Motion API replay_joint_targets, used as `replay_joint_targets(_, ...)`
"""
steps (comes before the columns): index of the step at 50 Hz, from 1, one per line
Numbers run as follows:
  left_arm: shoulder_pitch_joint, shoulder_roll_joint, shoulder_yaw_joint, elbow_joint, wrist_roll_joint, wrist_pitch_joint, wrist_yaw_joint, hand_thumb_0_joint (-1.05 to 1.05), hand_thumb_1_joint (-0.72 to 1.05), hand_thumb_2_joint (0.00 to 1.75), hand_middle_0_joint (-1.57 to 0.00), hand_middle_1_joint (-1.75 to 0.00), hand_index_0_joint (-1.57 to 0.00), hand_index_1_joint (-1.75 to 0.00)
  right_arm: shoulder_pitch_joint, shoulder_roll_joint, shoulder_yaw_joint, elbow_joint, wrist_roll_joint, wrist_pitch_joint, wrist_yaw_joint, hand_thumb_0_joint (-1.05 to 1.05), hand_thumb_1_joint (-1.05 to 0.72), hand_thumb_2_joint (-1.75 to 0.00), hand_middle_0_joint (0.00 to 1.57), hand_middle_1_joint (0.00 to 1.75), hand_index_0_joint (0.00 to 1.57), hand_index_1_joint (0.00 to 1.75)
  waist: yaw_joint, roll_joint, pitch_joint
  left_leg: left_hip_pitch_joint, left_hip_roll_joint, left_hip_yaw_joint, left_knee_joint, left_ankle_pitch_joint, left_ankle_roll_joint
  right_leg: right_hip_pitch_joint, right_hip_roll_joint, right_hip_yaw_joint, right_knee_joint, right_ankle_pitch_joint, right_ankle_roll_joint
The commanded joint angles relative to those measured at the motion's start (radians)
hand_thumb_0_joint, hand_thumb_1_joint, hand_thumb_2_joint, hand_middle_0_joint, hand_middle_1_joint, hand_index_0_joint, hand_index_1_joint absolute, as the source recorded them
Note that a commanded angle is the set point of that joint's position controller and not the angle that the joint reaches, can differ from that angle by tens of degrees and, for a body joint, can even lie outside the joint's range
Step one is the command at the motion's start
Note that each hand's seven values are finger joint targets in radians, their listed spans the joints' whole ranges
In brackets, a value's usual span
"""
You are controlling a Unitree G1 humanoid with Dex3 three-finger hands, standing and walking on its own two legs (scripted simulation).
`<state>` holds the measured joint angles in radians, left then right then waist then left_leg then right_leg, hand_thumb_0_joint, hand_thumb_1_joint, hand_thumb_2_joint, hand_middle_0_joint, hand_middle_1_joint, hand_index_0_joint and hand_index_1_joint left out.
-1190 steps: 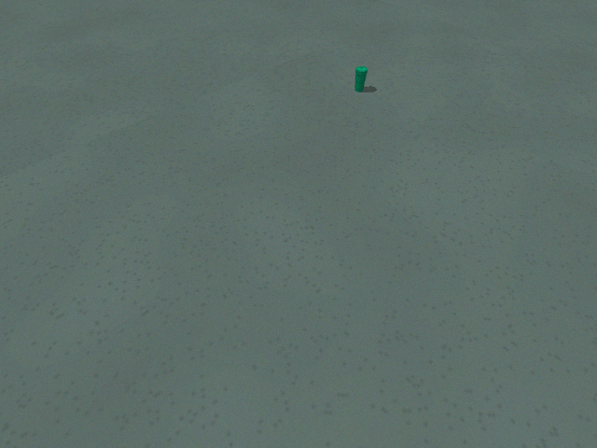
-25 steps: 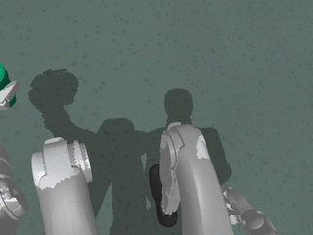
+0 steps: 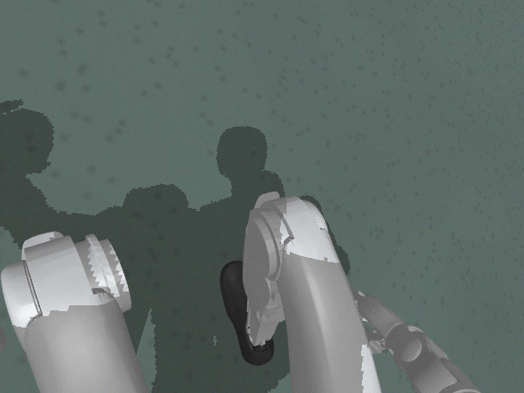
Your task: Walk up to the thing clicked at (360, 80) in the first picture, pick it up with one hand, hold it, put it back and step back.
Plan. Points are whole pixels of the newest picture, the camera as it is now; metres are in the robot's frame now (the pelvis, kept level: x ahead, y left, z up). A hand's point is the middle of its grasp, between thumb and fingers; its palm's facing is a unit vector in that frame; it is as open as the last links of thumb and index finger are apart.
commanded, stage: lower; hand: left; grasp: from the side
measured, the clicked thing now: out of the picture +0.44 +0.33 -0.17
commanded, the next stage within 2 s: loosen in 0.86 s
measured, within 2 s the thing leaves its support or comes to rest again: rests again in 0.74 s
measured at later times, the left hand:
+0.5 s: hand out of the picture +0.45 +0.33 -0.16, palm faces +0.49 -0.87 -0.03, open 9.7 cm
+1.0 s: hand out of the picture +0.45 +0.33 -0.18, palm faces +0.49 -0.87 -0.02, open 9.7 cm
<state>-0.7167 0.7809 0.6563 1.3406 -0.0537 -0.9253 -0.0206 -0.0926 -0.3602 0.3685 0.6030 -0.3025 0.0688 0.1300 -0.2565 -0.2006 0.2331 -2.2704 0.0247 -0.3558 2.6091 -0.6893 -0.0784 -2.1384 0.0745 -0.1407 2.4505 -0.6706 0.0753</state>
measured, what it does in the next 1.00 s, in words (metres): stands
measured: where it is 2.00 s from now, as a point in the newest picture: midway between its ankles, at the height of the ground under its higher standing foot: (181, 359)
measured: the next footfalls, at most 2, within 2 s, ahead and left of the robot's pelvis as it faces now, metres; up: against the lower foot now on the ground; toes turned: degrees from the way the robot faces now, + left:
none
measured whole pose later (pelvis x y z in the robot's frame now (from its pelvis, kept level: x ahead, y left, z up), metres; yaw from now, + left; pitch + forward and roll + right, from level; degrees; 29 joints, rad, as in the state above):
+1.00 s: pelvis -0.01 +0.02 +0.00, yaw -4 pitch +12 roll -18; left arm -0.72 0.93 0.62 1.50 -0.03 -1.05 0.07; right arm -0.19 -0.37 0.53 0.52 -0.38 0.08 0.13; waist -0.27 -0.29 0.32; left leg -2.23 0.04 -0.44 2.67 -0.71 -0.04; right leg -2.06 0.11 -0.20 2.42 -0.64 0.08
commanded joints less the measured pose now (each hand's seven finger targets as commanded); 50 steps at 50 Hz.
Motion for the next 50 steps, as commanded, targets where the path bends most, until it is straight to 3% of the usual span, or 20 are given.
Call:
replay_joint_targets(1, -0.212, 0.262, 0.009, -0.156, -0.001, -0.103, 0.005, 0.00, 0.21, 1.20, -1.17, -1.34, -1.20, -1.33, 0.073, -0.328, -0.084, -0.025, -0.017, 0.011, -0.017, 0.00, -0.92, -0.91, 0.20, 0.30, 0.20, 0.30, -0.051, 0.508, -0.662, 0.459, 0.060, 0.147, -0.262, 0.186, 0.049, 0.343, 0.018, -0.141, -0.186, 0.256, -0.079)
replay_joint_targets(2, -0.232, 0.250, -0.011, -0.154, 0.000, -0.106, 0.005, 0.00, 0.20, 1.21, -1.17, -1.35, -1.19, -1.33, 0.062, -0.330, -0.079, -0.031, -0.019, 0.010, -0.016, 0.00, -0.92, -0.91, 0.20, 0.30, 0.20, 0.30, -0.067, 0.517, -0.640, 0.454, 0.060, 0.142, -0.267, 0.176, 0.048, 0.326, 0.018, -0.146, -0.185, 0.247, -0.081)
replay_joint_targets(5, -0.231, 0.294, 0.020, -0.137, -0.009, -0.115, 0.018, 0.00, 0.18, 1.20, -1.14, -1.33, -1.17, -1.31, 0.061, -0.337, -0.065, -0.031, -0.024, 0.013, -0.018, 0.00, -0.91, -0.91, 0.20, 0.30, 0.20, 0.30, -0.068, 0.496, -0.637, 0.443, 0.062, 0.135, -0.253, 0.179, 0.052, 0.350, 0.023, -0.152, -0.190, 0.257, -0.075)
replay_joint_targets(12, -0.243, 0.327, 0.011, -0.110, -0.001, -0.147, 0.032, 0.00, 0.20, 1.21, -1.18, -1.35, -1.21, -1.34, 0.020, -0.353, -0.038, -0.048, -0.041, 0.015, -0.020, 0.00, -0.91, -0.90, 0.20, 0.30, 0.20, 0.30, -0.087, 0.507, -0.594, 0.441, 0.069, 0.118, -0.253, 0.146, 0.050, 0.337, 0.029, -0.171, -0.186, 0.233, -0.073)
replay_joint_targets(16, -0.239, 0.318, 0.005, -0.076, -0.006, -0.160, 0.041, 0.00, 0.21, 1.23, -1.18, -1.36, -1.21, -1.35, 0.008, -0.357, -0.026, -0.055, -0.047, 0.016, -0.021, 0.00, -0.90, -0.90, 0.20, 0.30, 0.20, 0.30, -0.101, 0.494, -0.568, 0.435, 0.071, 0.108, -0.253, 0.124, 0.051, 0.337, 0.033, -0.183, -0.191, 0.222, -0.069)
replay_joint_targets(18, -0.223, 0.343, 0.012, -0.065, 0.001, -0.162, 0.044, 0.00, 0.19, 1.22, -1.18, -1.36, -1.21, -1.34, 0.002, -0.358, -0.021, -0.055, -0.049, 0.015, -0.022, 0.00, -0.90, -0.90, 0.20, 0.30, 0.20, 0.30, -0.090, 0.503, -0.574, 0.447, 0.073, 0.106, -0.252, 0.139, 0.049, 0.343, 0.036, -0.183, -0.188, 0.232, -0.071)
replay_joint_targets(19, -0.237, 0.340, -0.004, -0.072, 0.006, -0.165, 0.044, 0.00, 0.20, 1.23, -1.18, -1.36, -1.21, -1.35, -0.005, -0.360, -0.019, -0.059, -0.052, 0.014, -0.022, 0.00, -0.90, -0.90, 0.20, 0.30, 0.20, 0.30, -0.096, 0.516, -0.563, 0.456, 0.074, 0.103, -0.255, 0.145, 0.047, 0.334, 0.036, -0.185, -0.183, 0.235, -0.072)
replay_joint_targets(26, -0.241, 0.361, -0.005, -0.052, 0.006, -0.181, 0.057, 0.00, 0.17, 1.22, -1.19, -1.36, -1.22, -1.35, -0.017, -0.367, -0.001, -0.068, -0.058, 0.018, -0.021, 0.00, -0.90, -0.90, 0.20, 0.30, 0.20, 0.30, -0.110, 0.510, -0.537, 0.442, 0.078, 0.088, -0.251, 0.133, 0.047, 0.341, 0.043, -0.197, -0.184, 0.230, -0.069)
replay_joint_targets(27, -0.235, 0.312, -0.029, -0.054, 0.002, -0.185, 0.054, 0.00, 0.19, 1.23, -1.18, -1.35, -1.21, -1.34, -0.035, -0.362, 0.000, -0.076, -0.061, 0.016, -0.020, 0.00, -0.90, -0.90, 0.20, 0.30, 0.20, 0.30, -0.109, 0.509, -0.540, 0.464, 0.079, 0.087, -0.254, 0.151, 0.044, 0.343, 0.041, -0.200, -0.182, 0.244, -0.067)
replay_joint_targets(28, -0.228, 0.358, 0.002, -0.043, 0.007, -0.183, 0.062, 0.00, 0.19, 1.23, -1.19, -1.36, -1.22, -1.35, -0.025, -0.369, -0.001, -0.070, -0.062, 0.016, -0.023, 0.00, -0.90, -0.90, 0.20, 0.30, 0.20, 0.30, -0.106, 0.523, -0.542, 0.467, 0.082, 0.084, -0.255, 0.145, 0.043, 0.337, 0.044, -0.201, -0.179, 0.236, -0.070)
replay_joint_targets(29, -0.251, 0.348, -0.016, -0.054, 0.004, -0.189, 0.063, 0.00, 0.19, 1.23, -1.19, -1.36, -1.22, -1.35, -0.035, -0.366, 0.004, -0.078, -0.063, 0.017, -0.021, 0.00, -0.90, -0.90, 0.20, 0.30, 0.20, 0.30, -0.111, 0.521, -0.535, 0.458, 0.081, 0.084, -0.252, 0.138, 0.044, 0.337, 0.043, -0.201, -0.181, 0.233, -0.067)
replay_joint_targets(31, -0.223, 0.358, 0.001, -0.033, 0.004, -0.189, 0.066, 0.00, 0.19, 1.23, -1.20, -1.36, -1.22, -1.35, -0.025, -0.370, 0.005, -0.072, -0.065, 0.019, -0.022, 0.00, -0.90, -0.90, 0.20, 0.30, 0.20, 0.30, -0.111, 0.510, -0.537, 0.457, 0.081, 0.081, -0.248, 0.147, 0.045, 0.348, 0.047, -0.204, -0.183, 0.245, -0.067)
replay_joint_targets(32, -0.241, 0.350, -0.019, -0.046, 0.010, -0.193, 0.067, 0.00, 0.20, 1.23, -1.19, -1.35, -1.21, -1.34, -0.037, -0.367, 0.009, -0.077, -0.067, 0.018, -0.022, 0.00, -0.90, -0.90, 0.20, 0.30, 0.20, 0.30, -0.113, 0.525, -0.531, 0.464, 0.082, 0.079, -0.253, 0.150, 0.042, 0.342, 0.045, -0.206, -0.180, 0.242, -0.068)
replay_joint_targets(37, -0.220, 0.352, -0.023, -0.025, 0.022, -0.200, 0.075, 0.00, 0.27, 1.24, -1.20, -1.35, -1.23, -1.34, -0.044, -0.370, 0.016, -0.078, -0.075, 0.024, -0.020, 0.00, -0.89, -0.90, 0.20, 0.30, 0.20, 0.30, -0.118, 0.548, -0.523, 0.490, 0.087, 0.064, -0.258, 0.177, 0.035, 0.341, 0.048, -0.216, -0.169, 0.260, -0.068)
replay_joint_targets(43, -0.239, 0.369, -0.021, -0.021, 0.020, -0.209, 0.087, 0.00, 0.20, 1.23, -1.20, -1.35, -1.22, -1.34, -0.057, -0.371, 0.028, -0.088, -0.079, 0.028, -0.019, 0.00, -0.90, -0.90, 0.20, 0.30, 0.20, 0.30, -0.124, 0.528, -0.496, 0.460, 0.088, 0.060, -0.254, 0.139, 0.041, 0.333, 0.052, -0.217, -0.180, 0.233, -0.067)
replay_joint_targets(44, -0.234, 0.343, -0.029, -0.010, 0.017, -0.209, 0.088, 0.00, 0.24, 1.25, -1.20, -1.35, -1.22, -1.35, -0.061, -0.369, 0.028, -0.090, -0.079, 0.029, -0.018, 0.00, -0.89, -0.90, 0.20, 0.30, 0.20, 0.30, -0.130, 0.521, -0.488, 0.463, 0.088, 0.057, -0.260, 0.137, 0.040, 0.334, 0.050, -0.221, -0.181, 0.231, -0.066)
replay_joint_targets(46, -0.227, 0.368, -0.023, -0.012, 0.020, -0.212, 0.090, 0.00, 0.23, 1.23, -1.19, -1.34, -1.22, -1.33, -0.060, -0.366, 0.031, -0.085, -0.081, 0.028, -0.019, 0.00, -0.89, -0.90, 0.20, 0.30, 0.20, 0.30, -0.119, 0.520, -0.501, 0.463, 0.089, 0.060, -0.251, 0.141, 0.042, 0.339, 0.053, -0.216, -0.183, 0.236, -0.066)
replay_joint_targets(48, -0.236, 0.360, -0.034, -0.009, 0.022, -0.215, 0.091, 0.00, 0.23, 1.22, -1.18, -1.32, -1.20, -1.32, -0.071, -0.371, 0.033, -0.095, -0.080, 0.029, -0.019, 0.00, -0.90, -0.90, 0.20, 0.30, 0.20, 0.30, -0.130, 0.519, -0.481, 0.457, 0.089, 0.053, -0.261, 0.127, 0.041, 0.325, 0.052, -0.225, -0.182, 0.220, -0.068)
replay_joint_targets(50, -0.235, 0.363, -0.026, -0.021, 0.012, -0.219, 0.092, 0.00, 0.15, 1.06, -1.18, -1.22, -1.21, -1.20, -0.070, -0.368, 0.033, -0.090, -0.081, 0.025, -0.020, 0.00, -0.91, -0.89, 0.20, 0.30, 0.20, 0.30, -0.125, 0.519, -0.487, 0.455, 0.089, 0.057, -0.253, 0.120, 0.044, 0.333, 0.057, -0.220, -0.187, 0.223, -0.067)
